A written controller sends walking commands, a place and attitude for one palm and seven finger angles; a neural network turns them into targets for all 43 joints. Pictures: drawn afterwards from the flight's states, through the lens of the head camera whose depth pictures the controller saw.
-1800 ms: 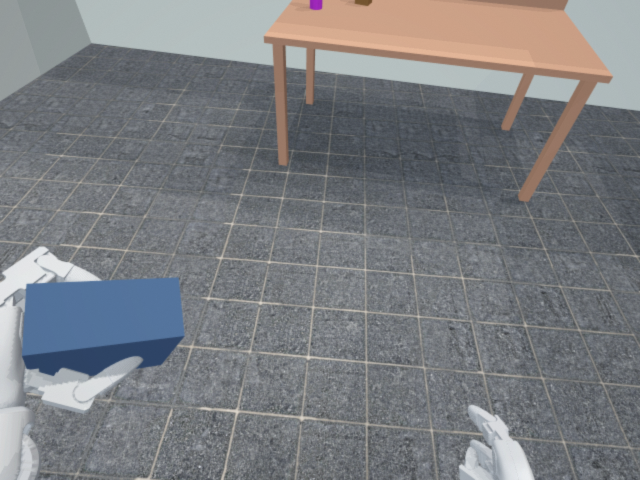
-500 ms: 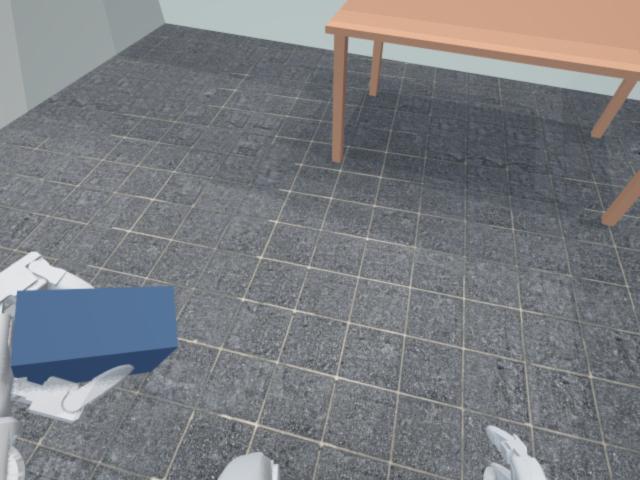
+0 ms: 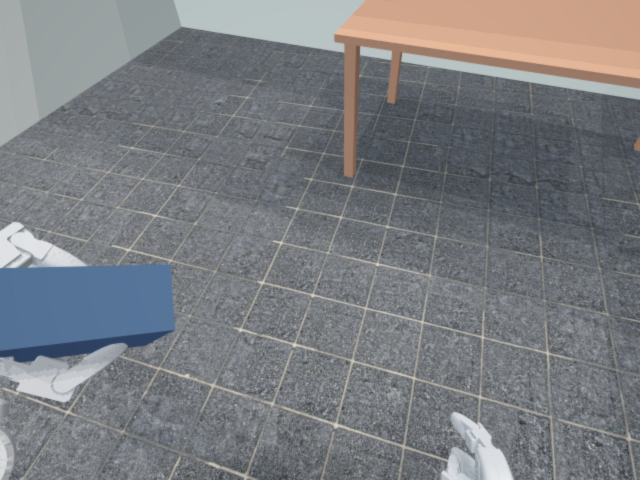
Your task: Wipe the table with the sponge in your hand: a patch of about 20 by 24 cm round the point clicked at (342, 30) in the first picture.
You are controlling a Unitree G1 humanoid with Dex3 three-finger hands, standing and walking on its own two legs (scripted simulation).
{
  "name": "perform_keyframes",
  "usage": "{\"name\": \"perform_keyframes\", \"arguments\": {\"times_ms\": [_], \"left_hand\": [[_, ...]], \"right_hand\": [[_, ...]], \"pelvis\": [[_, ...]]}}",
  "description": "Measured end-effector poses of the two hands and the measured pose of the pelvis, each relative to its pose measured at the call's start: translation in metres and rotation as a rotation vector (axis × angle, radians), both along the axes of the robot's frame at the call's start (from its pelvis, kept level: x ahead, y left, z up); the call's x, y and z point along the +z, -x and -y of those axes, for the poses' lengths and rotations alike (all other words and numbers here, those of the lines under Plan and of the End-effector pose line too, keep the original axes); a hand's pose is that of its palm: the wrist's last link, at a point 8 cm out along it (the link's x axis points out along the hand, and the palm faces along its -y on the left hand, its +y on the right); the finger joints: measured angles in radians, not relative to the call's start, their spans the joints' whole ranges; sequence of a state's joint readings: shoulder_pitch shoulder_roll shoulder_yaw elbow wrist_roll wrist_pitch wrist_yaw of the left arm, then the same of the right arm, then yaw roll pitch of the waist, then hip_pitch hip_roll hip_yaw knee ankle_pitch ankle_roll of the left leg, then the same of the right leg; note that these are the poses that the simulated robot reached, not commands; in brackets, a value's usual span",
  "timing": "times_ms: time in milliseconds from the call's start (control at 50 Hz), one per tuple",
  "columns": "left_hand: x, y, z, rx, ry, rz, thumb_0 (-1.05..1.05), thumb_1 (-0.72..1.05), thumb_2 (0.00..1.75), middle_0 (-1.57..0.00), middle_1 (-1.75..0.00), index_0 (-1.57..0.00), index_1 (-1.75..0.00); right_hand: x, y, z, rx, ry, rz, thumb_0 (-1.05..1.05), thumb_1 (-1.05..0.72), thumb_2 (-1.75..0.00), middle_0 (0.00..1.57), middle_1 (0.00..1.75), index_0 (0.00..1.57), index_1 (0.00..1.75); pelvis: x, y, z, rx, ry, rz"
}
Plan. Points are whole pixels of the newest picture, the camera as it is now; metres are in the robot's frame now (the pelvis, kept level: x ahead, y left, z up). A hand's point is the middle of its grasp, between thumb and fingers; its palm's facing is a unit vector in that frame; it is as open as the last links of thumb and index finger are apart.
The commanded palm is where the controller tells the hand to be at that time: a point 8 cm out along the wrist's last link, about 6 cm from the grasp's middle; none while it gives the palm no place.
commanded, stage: walk to a spot facing it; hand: left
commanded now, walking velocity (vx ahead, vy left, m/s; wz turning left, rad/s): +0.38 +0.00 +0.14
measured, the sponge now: (111, 312) +0.23 +0.21 +0.17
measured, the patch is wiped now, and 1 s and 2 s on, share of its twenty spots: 0.00 0.00 0.00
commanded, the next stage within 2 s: none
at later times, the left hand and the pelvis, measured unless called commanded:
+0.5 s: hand (127, 179) +0.37 +0.24 +0.20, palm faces +0.45 -0.81 -0.39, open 9.8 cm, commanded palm +0.30 +0.28 +0.20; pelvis +0.15 -0.01 +0.01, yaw +2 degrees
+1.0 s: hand (185, 128) +0.47 +0.21 +0.19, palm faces +0.50 -0.76 -0.43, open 9.8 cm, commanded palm +0.41 +0.25 +0.20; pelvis +0.29 -0.05 +0.02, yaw +8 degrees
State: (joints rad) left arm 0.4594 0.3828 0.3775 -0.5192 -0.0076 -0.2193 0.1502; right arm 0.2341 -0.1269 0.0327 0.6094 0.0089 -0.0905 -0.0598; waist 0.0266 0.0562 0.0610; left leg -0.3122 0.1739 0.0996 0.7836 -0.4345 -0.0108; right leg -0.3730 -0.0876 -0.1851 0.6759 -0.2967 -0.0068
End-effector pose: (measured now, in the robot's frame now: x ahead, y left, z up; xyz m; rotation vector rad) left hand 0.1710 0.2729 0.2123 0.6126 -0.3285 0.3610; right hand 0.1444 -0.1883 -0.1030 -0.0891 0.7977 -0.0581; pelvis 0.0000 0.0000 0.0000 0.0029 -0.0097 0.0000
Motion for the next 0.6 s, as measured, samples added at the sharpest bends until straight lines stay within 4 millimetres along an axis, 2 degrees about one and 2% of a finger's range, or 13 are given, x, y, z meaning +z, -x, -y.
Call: {"name": "perform_keyframes", "arguments": {"times_ms": [40, 80, 180, 280, 380, 460, 540, 600], "left_hand": [[-0.006, -0.012, 0.004, 0.027, 0.040, -0.008, -0.01, -0.46, 0.98, -0.79, -1.32, -0.79, -1.33], [-0.010, -0.024, 0.007, 0.043, 0.072, -0.030, -0.01, -0.46, 0.98, -0.79, -1.32, -0.79, -1.33], [-0.009, -0.054, 0.014, 0.031, 0.080, -0.079, -0.01, -0.47, 0.98, -0.79, -1.32, -0.79, -1.33], [0.000, -0.082, 0.011, 0.006, 0.059, -0.036, -0.01, -0.47, 0.98, -0.79, -1.32, -0.79, -1.33], [-0.003, -0.116, -0.004, -0.007, 0.062, 0.084, -0.01, -0.47, 0.98, -0.79, -1.32, -0.79, -1.33], [-0.008, -0.151, -0.012, -0.005, 0.088, 0.096, -0.01, -0.47, 0.98, -0.79, -1.32, -0.79, -1.33], [0.002, -0.166, -0.001, -0.018, 0.092, 0.065, -0.01, -0.47, 0.98, -0.79, -1.32, -0.79, -1.33], [0.009, -0.170, 0.011, -0.020, 0.078, 0.038, -0.01, -0.47, 0.98, -0.79, -1.32, -0.79, -1.33]], "right_hand": [[-0.009, -0.009, 0.017, 0.017, 0.028, -0.054, 0.01, -0.90, -0.90, 0.21, 0.30, 0.20, 0.30], [-0.007, -0.020, 0.035, 0.016, 0.061, -0.088, 0.01, -0.90, -0.90, 0.21, 0.30, 0.20, 0.30], [0.019, -0.052, 0.072, -0.020, 0.143, -0.089, 0.01, -0.90, -0.90, 0.20, 0.30, 0.20, 0.30], [0.044, -0.093, 0.086, -0.029, 0.215, -0.036, 0.01, -0.91, -0.90, 0.20, 0.30, 0.20, 0.30], [0.048, -0.142, 0.077, -0.049, 0.251, 0.056, 0.01, -0.91, -0.90, 0.20, 0.30, 0.19, 0.30], [0.046, -0.172, 0.051, -0.044, 0.170, 0.094, 0.01, -0.91, -0.90, 0.20, 0.30, 0.19, 0.30], [0.047, -0.189, 0.025, -0.009, 0.077, 0.097, 0.01, -0.91, -0.90, 0.20, 0.30, 0.20, 0.30], [0.044, -0.198, 0.015, 0.020, 0.031, 0.073, 0.01, -0.90, -0.90, 0.20, 0.30, 0.20, 0.30]], "pelvis": [[0.000, -0.010, 0.006, 0.010, -0.007, 0.009], [0.005, -0.021, 0.009, 0.016, -0.015, 0.012], [0.019, -0.052, 0.016, 0.032, -0.025, -0.006], [0.021, -0.086, 0.016, 0.032, -0.026, -0.016], [0.003, -0.123, 0.004, 0.011, -0.018, 0.004], [0.004, -0.140, 0.005, 0.027, -0.008, 0.015], [0.014, -0.159, 0.010, 0.025, 0.014, -0.001], [0.021, -0.176, 0.017, 0.031, 0.027, -0.008]]}}
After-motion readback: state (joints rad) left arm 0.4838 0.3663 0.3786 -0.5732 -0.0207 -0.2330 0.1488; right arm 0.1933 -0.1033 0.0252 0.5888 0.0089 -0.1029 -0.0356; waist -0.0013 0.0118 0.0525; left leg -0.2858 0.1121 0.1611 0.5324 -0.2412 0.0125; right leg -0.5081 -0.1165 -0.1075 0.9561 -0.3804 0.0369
